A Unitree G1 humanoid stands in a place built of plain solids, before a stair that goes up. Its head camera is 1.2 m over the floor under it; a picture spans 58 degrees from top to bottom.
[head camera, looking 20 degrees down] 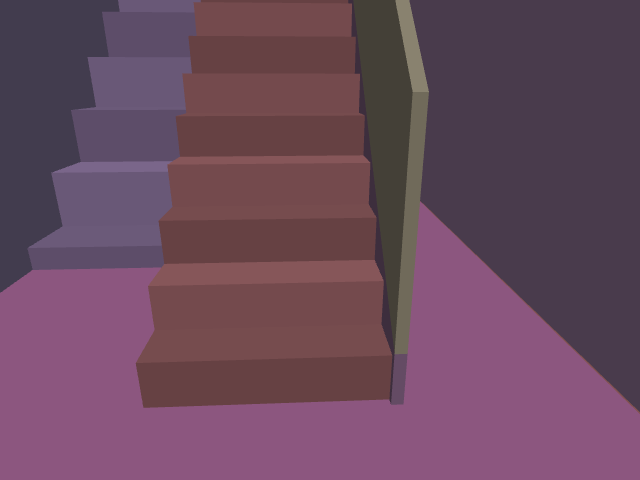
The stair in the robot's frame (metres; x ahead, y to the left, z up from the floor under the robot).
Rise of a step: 0.21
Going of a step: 0.23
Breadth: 0.98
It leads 3 degrees to the left of straight ahead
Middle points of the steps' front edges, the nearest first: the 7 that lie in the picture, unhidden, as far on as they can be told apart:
1.39 0.21 0.21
1.62 0.22 0.42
1.85 0.23 0.63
2.08 0.24 0.83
2.32 0.25 1.04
2.55 0.26 1.25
2.78 0.27 1.46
